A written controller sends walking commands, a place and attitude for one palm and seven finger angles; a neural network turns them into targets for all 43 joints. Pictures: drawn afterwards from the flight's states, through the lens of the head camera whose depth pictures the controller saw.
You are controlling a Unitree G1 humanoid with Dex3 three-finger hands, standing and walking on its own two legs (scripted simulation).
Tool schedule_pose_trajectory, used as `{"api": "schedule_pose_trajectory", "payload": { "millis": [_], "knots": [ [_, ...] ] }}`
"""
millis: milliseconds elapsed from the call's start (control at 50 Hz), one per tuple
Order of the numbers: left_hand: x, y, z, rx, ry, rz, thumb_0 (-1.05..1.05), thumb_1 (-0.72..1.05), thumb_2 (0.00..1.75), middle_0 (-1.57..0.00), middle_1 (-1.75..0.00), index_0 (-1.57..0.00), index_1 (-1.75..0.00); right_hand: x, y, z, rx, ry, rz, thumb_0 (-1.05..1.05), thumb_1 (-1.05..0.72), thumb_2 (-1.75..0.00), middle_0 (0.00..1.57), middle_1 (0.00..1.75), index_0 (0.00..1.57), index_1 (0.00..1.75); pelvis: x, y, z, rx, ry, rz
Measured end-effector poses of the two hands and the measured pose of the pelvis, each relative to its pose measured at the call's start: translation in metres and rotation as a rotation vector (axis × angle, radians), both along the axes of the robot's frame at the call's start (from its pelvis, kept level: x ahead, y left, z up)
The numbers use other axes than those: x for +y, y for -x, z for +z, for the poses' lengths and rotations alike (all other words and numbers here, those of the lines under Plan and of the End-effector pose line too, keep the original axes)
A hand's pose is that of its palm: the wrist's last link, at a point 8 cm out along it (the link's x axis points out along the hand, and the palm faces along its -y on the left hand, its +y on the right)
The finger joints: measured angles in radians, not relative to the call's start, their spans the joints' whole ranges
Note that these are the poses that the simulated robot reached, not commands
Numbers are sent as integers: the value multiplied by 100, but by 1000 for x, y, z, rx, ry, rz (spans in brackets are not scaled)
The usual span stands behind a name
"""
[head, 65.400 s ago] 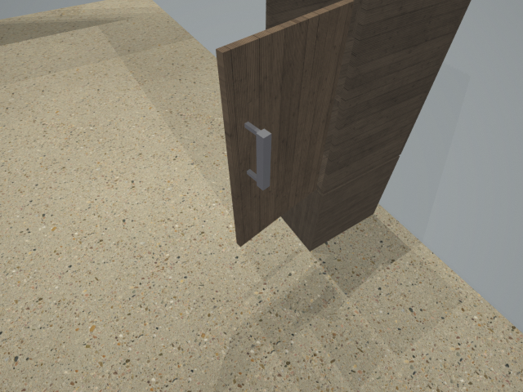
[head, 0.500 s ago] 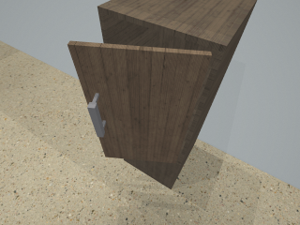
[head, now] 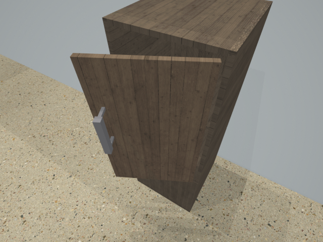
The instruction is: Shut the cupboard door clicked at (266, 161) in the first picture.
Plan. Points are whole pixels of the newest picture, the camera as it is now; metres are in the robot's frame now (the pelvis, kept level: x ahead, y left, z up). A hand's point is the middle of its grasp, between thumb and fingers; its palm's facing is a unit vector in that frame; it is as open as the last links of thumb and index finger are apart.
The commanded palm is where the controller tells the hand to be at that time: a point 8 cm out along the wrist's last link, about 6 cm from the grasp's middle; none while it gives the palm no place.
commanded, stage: look again from close up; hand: left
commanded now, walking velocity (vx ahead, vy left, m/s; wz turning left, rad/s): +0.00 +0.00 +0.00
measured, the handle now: (105, 131) +0.42 +0.20 +0.02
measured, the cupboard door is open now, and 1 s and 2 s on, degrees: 27 27 27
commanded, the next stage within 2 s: raise the hand and make a fist in 0.34 s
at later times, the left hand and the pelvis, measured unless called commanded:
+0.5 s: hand out of the picture +0.01 +0.19 -0.15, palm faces +0.12 -0.98 -0.18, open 7.4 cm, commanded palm +0.06 +0.22 -0.07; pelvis -0.04 +0.01 +0.00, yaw -1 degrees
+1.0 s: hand out of the picture +0.08 +0.19 -0.04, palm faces +0.13 -0.99 -0.06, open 5.5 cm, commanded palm +0.08 +0.23 -0.04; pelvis -0.08 -0.01 -0.10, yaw +4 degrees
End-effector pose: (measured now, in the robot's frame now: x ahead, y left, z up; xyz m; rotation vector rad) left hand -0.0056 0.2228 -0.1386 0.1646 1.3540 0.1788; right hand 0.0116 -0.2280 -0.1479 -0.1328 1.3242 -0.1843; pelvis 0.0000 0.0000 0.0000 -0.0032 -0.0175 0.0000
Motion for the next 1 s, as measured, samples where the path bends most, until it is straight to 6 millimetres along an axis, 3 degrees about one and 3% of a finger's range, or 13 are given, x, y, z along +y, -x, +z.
{"api": "schedule_pose_trajectory", "payload": {
  "millis": [100, 200, 460, 480, 520, 620, 660, 700, 760, 820, 880, 920, 1000],
  "knots": [
    [2, -8, 2, -50, -11, -14, 0, 91, 90, -20, -30, -19, -30, -4, -18, 1, -75, -3, 18, 1, -91, -90, 20, 30, 20, 30, -2, 7, -1, -12, -4, -7],
    [-1, -9, 3, -80, -5, -21, 0, 92, 90, -20, -30, -19, -30, -5, -20, 5, -99, -3, 31, 1, -92, -90, 20, 30, 20, 30, -3, 16, 0, -19, -5, -10],
    [2, 24, -3, -21, 26, -34, 0, 92, 90, -20, -30, -20, -30, 6, 35, 8, 15, -4, 16, 1, -92, -90, 20, 30, 20, 30, 4, 37, 3, -14, 4, -20],
    [6, 17, 2, -68, 37, 25, 0, 91, 90, -20, -30, -20, -30, 6, 37, 10, -10, 13, 22, 1, -92, -90, 20, 30, 20, 30, 5, 40, 1, -20, 5, -18],
    [16, -19, 32, -341, 17, 54, 1, 91, 90, -20, -30, -20, -30, 5, 33, 16, -138, 53, 27, 1, -91, -90, 20, 30, 20, 30, 6, 44, -3, -21, -1, -15],
    [14, -112, 123, -959, -7, 4, 1, 92, 90, -23, -34, -23, -34, 0, -3, 27, -454, 56, 67, 1, -91, -90, 20, 30, 20, 30, 12, 55, -11, -1, -1, 30],
    [6, -137, 145, -1155, 31, -48, 1, 92, 90, -25, -36, -25, -36, -3, -22, 33, -563, 57, 91, 1, -91, -90, 21, 30, 20, 30, 12, 64, -19, 33, -4, 34],
    [-4, -146, 151, -1313, 109, -100, 1, 92, 90, -28, -39, -27, -39, -6, -40, 39, -652, 64, 125, 1, -91, -90, 21, 30, 20, 30, 9, 71, -30, 75, -10, 25],
    [-17, -133, 132, -1413, 212, -199, 0, 92, 90, -32, -44, -32, -44, -13, -65, 46, -741, 84, 191, 1, -91, -90, 21, 30, 20, 30, 3, 80, -50, 119, -14, 14],
    [-15, -103, 90, -1319, 243, -219, 0, 91, 90, -38, -50, -37, -49, -18, -90, 48, -794, 110, 252, 1, -90, -90, 21, 30, 20, 30, -1, 84, -69, 158, -14, 18],
    [0, -69, 59, -1197, 191, -140, 1, 91, 90, -43, -55, -43, -55, -17, -114, 43, -823, 127, 308, 1, -90, -90, 20, 30, 20, 30, -5, 84, -85, 187, -2, 34],
    [12, -54, 61, -1193, 119, -94, 1, 90, 90, -47, -59, -47, -59, -12, -128, 36, -835, 123, 341, 1, -91, -90, 20, 30, 20, 30, -6, 83, -92, 201, 14, 47],
    [21, -59, 104, -1394, 17, -114, 2, 91, 90, -54, -67, -53, -67, 8, -146, 18, -845, 77, 384, 1, -91, -90, 20, 30, 20, 30, -8, 79, -102, 222, 44, 67]
  ]
}}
